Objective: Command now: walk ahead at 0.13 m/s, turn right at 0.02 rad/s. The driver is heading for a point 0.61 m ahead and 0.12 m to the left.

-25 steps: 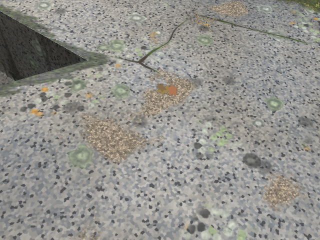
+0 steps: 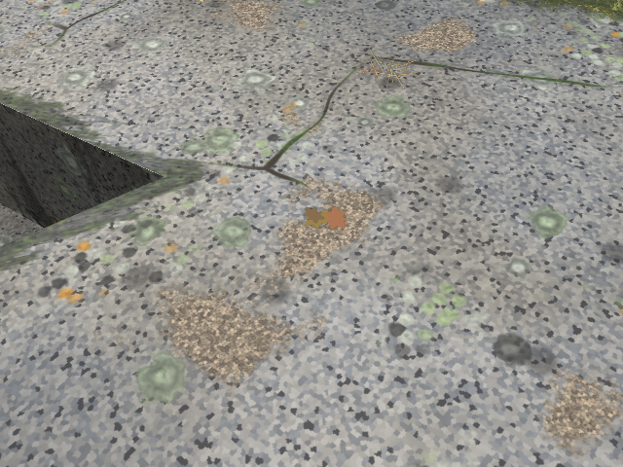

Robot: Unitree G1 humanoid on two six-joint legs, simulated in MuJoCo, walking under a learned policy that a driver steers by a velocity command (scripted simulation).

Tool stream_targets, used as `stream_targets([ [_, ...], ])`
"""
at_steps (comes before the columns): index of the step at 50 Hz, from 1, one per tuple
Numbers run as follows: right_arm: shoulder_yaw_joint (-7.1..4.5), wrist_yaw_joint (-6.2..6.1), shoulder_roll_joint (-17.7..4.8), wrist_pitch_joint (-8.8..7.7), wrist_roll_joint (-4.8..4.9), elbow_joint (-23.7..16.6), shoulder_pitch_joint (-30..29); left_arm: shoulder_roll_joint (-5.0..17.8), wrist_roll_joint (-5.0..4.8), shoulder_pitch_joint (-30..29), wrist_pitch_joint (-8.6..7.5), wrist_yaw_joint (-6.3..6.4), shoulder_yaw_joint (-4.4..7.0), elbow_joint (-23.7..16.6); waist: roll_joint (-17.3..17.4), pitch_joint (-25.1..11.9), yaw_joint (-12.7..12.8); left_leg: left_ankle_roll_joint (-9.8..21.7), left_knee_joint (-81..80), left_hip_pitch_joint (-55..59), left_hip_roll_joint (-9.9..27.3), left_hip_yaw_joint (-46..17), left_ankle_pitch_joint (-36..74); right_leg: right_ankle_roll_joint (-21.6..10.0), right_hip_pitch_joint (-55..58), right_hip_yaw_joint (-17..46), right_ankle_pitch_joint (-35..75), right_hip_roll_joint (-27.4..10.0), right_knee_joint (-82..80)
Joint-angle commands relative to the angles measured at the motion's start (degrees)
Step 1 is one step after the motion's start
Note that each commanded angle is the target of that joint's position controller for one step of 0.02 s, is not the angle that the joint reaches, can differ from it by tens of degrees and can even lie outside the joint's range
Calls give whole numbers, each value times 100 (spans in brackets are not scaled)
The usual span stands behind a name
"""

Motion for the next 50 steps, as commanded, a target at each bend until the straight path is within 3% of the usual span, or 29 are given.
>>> stream_targets([
  [1, -110, 24, -495, 32, -51, -319, 45, 530, -43, 432, -62, 22, 115, -86, -598, 109, 121, -150, 756, -1300, 456, -98, 243, -826, 1031, 1530, 3018, -1760, -1061],
  [4, -76, 65, -331, 106, -29, -217, 102, 496, -7, 405, -147, 49, 69, 33, -614, -165, -34, -287, 522, -646, 388, 16, 744, -752, 678, 822, 4300, -1428, -911],
  [7, -6, 1, -149, 204, -5, -248, -286, 487, 17, 514, -126, 68, 28, 218, -792, -36, 49, -303, -377, -290, 356, 165, 964, -641, 406, 521, 4394, -1229, -758],
  [11, 34, -117, -165, 260, 47, -208, -574, 518, 18, 821, -25, 84, 15, 458, -849, -7, 218, -203, -1214, 182, 292, 264, 1173, -599, 313, 703, 3728, -1270, -556],
  [13, 73, -156, -151, 204, 15, -165, -568, 519, -47, 721, 22, 109, 5, 513, -568, 45, 57, -106, -2283, 829, 367, 174, 2028, -370, 21, 781, 2581, -1181, -409],
  [14, 37, -188, -364, 152, -18, -127, -513, 465, -34, 780, 12, 118, -13, 529, -319, -19, 46, -56, -2524, 1351, 711, -261, 2749, -162, -248, 854, 1738, -1073, -365],
  [15, -12, -214, -696, 96, -40, -125, -392, 408, 8, 992, -1, 108, -12, 521, 52, -117, 188, 28, -2474, 1786, 1267, -771, 3837, -22, -475, 742, 705, -815, -268],
  [16, -16, -200, -728, 108, 78, -4, -628, 156, -60, 1491, 78, 110, -43, 733, 617, -50, 481, 389, -2289, 1333, 1360, -830, 4010, 48, -141, 575, -88, -509, -645],
  [17, 35, -157, -425, 102, 111, -29, -774, 342, -14, 1313, 146, 154, -20, 881, 350, 145, 294, 336, -2336, 983, 1157, -736, 3495, 83, 171, 576, -8, -484, -734],
  [18, 55, -146, -335, 92, 119, 7, -791, 441, -6, 1136, 174, 171, 18, 916, 276, 341, 212, 229, -2406, 850, 960, -581, 3264, 81, 196, 620, 315, -532, -648],
  [20, 70, -189, -299, 72, 102, 156, -672, 466, -36, 1066, 201, 162, 42, 1019, 215, 252, 198, 175, -2488, 878, 853, -507, 3440, 112, 476, 622, 962, -637, -559],
  [22, 53, -207, -331, 51, 118, 270, -639, 349, -41, 1146, 204, 172, 10, 1168, 65, 128, 227, 197, -2477, 1047, 851, -491, 3658, 157, 596, 603, 1126, -681, -563],
  [33, 104, -221, -216, 49, 105, 812, -589, 285, -35, 1091, 327, 251, -22, 1761, -160, 244, 250, 233, -2678, 1011, 836, -499, 3633, 219, 822, 540, 941, -739, -625],
  [34, 105, -213, -203, 57, 101, 887, -506, 253, -23, 1165, 330, 246, -32, 1819, -139, 134, 256, 253, -2731, 1066, 774, -487, 3014, 195, 844, 496, 404, -680, -648],
  [36, -6, -179, -419, 122, 87, 971, -384, 330, 23, 1169, 343, 224, 10, 1847, -55, 333, 202, 464, -2755, 878, 626, -596, 558, 19, 449, 341, -1177, -428, -284],
  [38, -90, -127, -539, 166, 67, 1043, -99, 222, 89, 971, 318, 150, -11, 1728, 259, 922, 51, 834, -3273, 597, 1045, -1457, -1429, -99, -491, 245, -2090, -243, 330],
  [40, -152, -79, -603, 138, 59, 1199, 364, 24, 143, 755, 204, 64, -61, 1557, 617, 1092, -72, 1317, -3903, 710, 1769, -2608, -2105, -121, -1068, -83, -1824, -160, 1126],
  [42, -186, -44, -616, 51, 3, 1186, 287, 163, 102, 517, 79, -15, -16, 1395, 495, 1031, -46, 1514, -4185, 615, 2066, -2913, -1650, -171, -1233, 89, -1741, -357, 1729],
  [44, -208, -8, -617, -33, 42, 1104, -30, 194, 56, 582, -41, -96, 26, 1338, 331, 856, 153, 1380, -4218, 511, 1967, -2418, -948, -198, -974, 133, -1617, -479, 1589],
  [45, -208, 4, -584, -56, 91, 1052, -253, 147, 26, 743, -84, -114, 35, 1376, 303, 779, 301, 1218, -4142, 295, 1753, -1979, -612, -194, -509, 29, -1364, -431, 1194],
  [47, -218, 12, -528, -58, 159, 937, -743, -28, -17, 1630, -117, -97, 53, 1713, 198, 662, 746, 874, -3533, -694, 1154, -1047, -414, -173, 1153, -333, -488, -95, 53],
  [48, -209, 23, -447, -85, 145, 843, -917, 88, 10, 2087, -114, -57, 106, 1863, -87, 640, 909, 705, -2898, -1388, 861, -704, -462, -181, 1981, -84, -578, -146, -298],
  [49, -108, 49, -107, -138, 122, 672, -1146, 466, 95, 2635, -138, 12, 203, 1927, -1087, 486, 1130, 452, -1391, -2125, 321, -25, -283, -334, 2537, 1570, -1870, -1278, -1205],
  [50, -56, 76, 59, -166, 77, 468, -1245, 975, 70, 3011, -114, 27, 345, 1974, -1838, 671, 1188, 364, -80, -2917, -85, 451, -353, -807, 2418, 3498, -3332, -2446, -2088],
])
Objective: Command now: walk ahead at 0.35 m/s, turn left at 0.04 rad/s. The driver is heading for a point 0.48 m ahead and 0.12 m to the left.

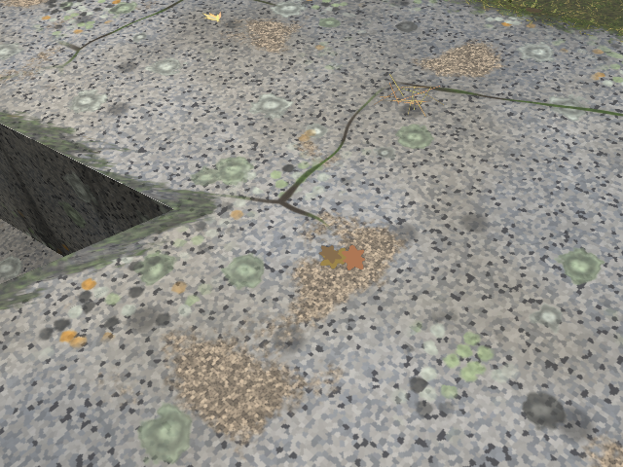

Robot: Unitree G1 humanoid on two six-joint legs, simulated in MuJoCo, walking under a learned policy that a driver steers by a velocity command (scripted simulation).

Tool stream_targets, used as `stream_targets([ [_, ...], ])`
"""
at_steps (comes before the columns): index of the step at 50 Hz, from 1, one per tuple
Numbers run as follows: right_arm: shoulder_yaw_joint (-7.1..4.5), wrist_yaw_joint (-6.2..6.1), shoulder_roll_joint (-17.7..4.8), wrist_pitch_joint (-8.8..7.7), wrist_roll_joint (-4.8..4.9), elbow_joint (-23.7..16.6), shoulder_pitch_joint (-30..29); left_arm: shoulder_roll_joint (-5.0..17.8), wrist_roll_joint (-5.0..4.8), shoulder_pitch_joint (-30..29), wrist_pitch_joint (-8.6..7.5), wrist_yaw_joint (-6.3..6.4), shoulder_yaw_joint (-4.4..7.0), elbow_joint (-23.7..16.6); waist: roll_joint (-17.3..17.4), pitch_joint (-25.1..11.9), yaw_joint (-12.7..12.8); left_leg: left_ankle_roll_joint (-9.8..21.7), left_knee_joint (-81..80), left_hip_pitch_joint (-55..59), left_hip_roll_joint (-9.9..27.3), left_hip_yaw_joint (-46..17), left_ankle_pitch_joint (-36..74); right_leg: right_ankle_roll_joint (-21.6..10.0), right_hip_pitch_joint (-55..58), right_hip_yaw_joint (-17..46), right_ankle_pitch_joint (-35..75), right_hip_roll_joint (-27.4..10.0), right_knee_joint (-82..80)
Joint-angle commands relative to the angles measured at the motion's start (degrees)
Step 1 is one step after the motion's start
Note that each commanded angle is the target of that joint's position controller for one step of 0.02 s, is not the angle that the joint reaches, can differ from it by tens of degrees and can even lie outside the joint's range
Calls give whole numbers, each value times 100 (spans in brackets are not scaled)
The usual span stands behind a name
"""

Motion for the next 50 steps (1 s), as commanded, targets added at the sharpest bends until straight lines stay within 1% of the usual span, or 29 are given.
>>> stream_targets([
  [1, -34, 68, -453, -224, -169, -843, -1245, 888, 38, 1644, 62, 106, 241, 324, -974, 1115, 626, 140, 2227, -3447, 115, -71, -461, -898, 1437, 3570, -2329, -2339, -2297],
  [2, -17, 115, -323, -255, -146, -728, -1038, 680, 16, 1182, 25, 107, 172, 158, -550, 1158, 320, 120, 2447, -3243, 241, -181, -45, -829, 1123, 2989, -1216, -2097, -2190],
  [3, 3, 127, -213, -269, -125, -598, -801, 585, -12, 941, -35, 107, 141, 90, -404, 1074, 118, 29, 2490, -3009, 339, -158, 236, -712, 1078, 2353, 286, -1867, -2079],
  [5, -16, 130, -193, -218, -167, -495, -677, 411, -29, 864, -129, 129, 57, 90, -428, 720, -51, -172, 2461, -2610, 328, 65, 530, -554, 1149, 1388, 2949, -1525, -1749],
  [7, -4, 120, -82, -144, -117, -520, -762, 347, -21, 1048, -142, 142, -10, 213, -613, 497, -98, -284, 2278, -2367, 181, 258, 734, -439, 1143, 784, 4748, -1305, -1359],
  [9, 52, 87, 36, -89, -51, -657, -1209, 310, -4, 1092, -103, 178, -72, 273, -789, 561, -39, -340, 1660, -2148, 96, 421, 989, -326, 916, 450, 5296, -1128, -1217],
  [11, 119, 37, 99, -52, -26, -774, -1610, 327, 9, 1131, -59, 210, -115, 327, -950, 597, 63, -316, 866, -1715, -40, 609, 1228, -239, 709, 277, 5535, -993, -1055],
  [13, 139, -10, 29, -42, -11, -730, -1543, 390, -4, 1207, -36, 237, -120, 387, -1076, 442, 92, -217, 476, -1269, -120, 647, 1377, -244, 768, 349, 5695, -1063, -766],
  [14, 127, -34, -33, -56, -10, -668, -1381, 414, -25, 1156, -36, 244, -121, 392, -1064, 353, 27, -129, 331, -998, -145, 614, 1429, -257, 774, 416, 5779, -1129, -570],
  [15, 104, -62, -102, -86, -20, -575, -1132, 448, -52, 1051, -37, 246, -115, 381, -1000, 266, -94, -31, 78, -670, -184, 593, 1530, -242, 773, 465, 5825, -1158, -285],
  [16, 82, -86, -144, -140, -46, -447, -769, 495, -90, 905, -26, 236, -100, 375, -802, 165, -336, 56, -479, -155, -172, 563, 2056, -156, 687, 419, 5588, -1089, 189],
  [17, 22, -107, -383, -224, -108, -335, -358, 511, -104, 969, -44, 214, -97, 372, -528, -98, -477, 155, -776, 679, 235, 158, 3395, 5, 301, 388, 4532, -929, 771],
  [18, -71, -108, -820, -286, -204, -229, 249, 359, -138, 1188, -44, 230, -125, 284, 98, -691, -500, 500, -328, 1866, 1420, -875, 6310, 149, -478, 163, 1811, -559, 1904],
  [19, -22, -102, -721, -255, -88, -209, 283, -60, -353, 1872, 121, 235, -155, 515, 876, -1491, -349, 1647, -514, 2006, 2516, -2006, 7514, 268, -615, 157, -1822, 123, 3207],
  [20, 34, -67, -515, -219, 70, -302, -136, 198, -143, 1600, 262, 260, -75, 538, 318, -1115, -195, 1683, -942, 1145, 2350, -2027, 5856, 300, -591, 509, -2021, -39, 3539],
  [21, 93, -88, -346, -188, 76, -413, -718, 143, 23, 1091, 307, 234, -61, 408, 247, -346, -91, 1498, -1341, 362, 2082, -1769, 4520, 321, -786, 546, -1875, -111, 3493],
  [22, 173, -119, -158, -160, 20, -472, -1060, 54, 72, 828, 336, 199, -68, 364, 68, -2, 42, 1248, -1657, -162, 1820, -1482, 3696, 348, -700, 608, -1561, -234, 3116],
  [23, 218, -168, -79, -145, -14, -475, -1194, 22, 67, 731, 383, 178, -63, 355, 126, 210, 158, 1036, -1838, -549, 1588, -1181, 3344, 388, -492, 604, -1334, -307, 2651],
  [24, 242, -194, -45, -124, -46, -429, -1240, -87, 51, 872, 429, 176, -91, 426, 238, 233, 279, 843, -1879, -741, 1341, -882, 3094, 426, -235, 508, -1212, -285, 2196],
  [26, 248, -190, -111, -132, -106, -327, -1001, -138, -22, 967, 503, 230, -101, 534, 249, 73, 237, 720, -1811, -536, 1217, -776, 2827, 464, -63, 363, -1173, -162, 1437],
  [29, 209, -160, -291, -82, -24, -278, -990, -130, -40, 911, 589, 260, -109, 609, 239, 16, 250, 568, -1914, -800, 1137, -831, 1069, 418, 378, 264, -261, -168, 525],
  [30, 201, -148, -301, -45, 19, -284, -1067, -140, -18, 889, 592, 248, -120, 632, 230, 119, 284, 424, -1996, -1111, 1055, -825, 214, 378, 648, 234, 210, -176, 148],
  [32, 180, -117, -255, 1, 32, -245, -943, 64, 87, 669, 551, 230, -115, 503, 86, 513, 206, 14, -2153, -1576, 921, -870, -816, 294, 718, 632, 374, -508, -486],
  [33, 170, -106, -163, 46, 62, -238, -840, 199, 43, 547, 509, 228, -105, 475, -222, 829, 62, -111, -2157, -1392, 701, -697, -559, 226, 80, 833, -69, -603, -648],
  [34, 185, -99, -71, 65, 36, -188, -755, 154, -15, 489, 463, 228, -112, 510, -502, 921, 6, -133, -1930, -884, 615, -567, 21, 211, -365, 875, -219, -613, -804],
  [36, 196, -97, 2, 45, -19, -71, -516, 68, -58, 411, 363, 242, -126, 522, -637, 691, -93, -97, -1573, -187, 585, -467, 866, 223, -501, 919, 29, -673, -1020],
  [38, 190, -92, -32, 6, -35, 0, -427, 62, -78, 404, 298, 264, -130, 507, -484, 507, -117, -69, -1471, 46, 598, -442, 1245, 204, -372, 926, 293, -702, -1062],
  [41, 214, -102, 37, -21, -23, 70, -418, 72, -82, 478, 279, 266, -123, 525, -317, 481, -94, -83, -1454, 52, 608, -412, 1396, 169, -224, 901, 497, -708, -1061],
  [50, 243, -149, 114, -24, -12, 238, -322, 34, -80, 650, 275, 271, -132, 589, -234, 471, -46, -104, -1364, 99, 640, -377, 1776, 145, -34, 844, 893, -717, -1035],
])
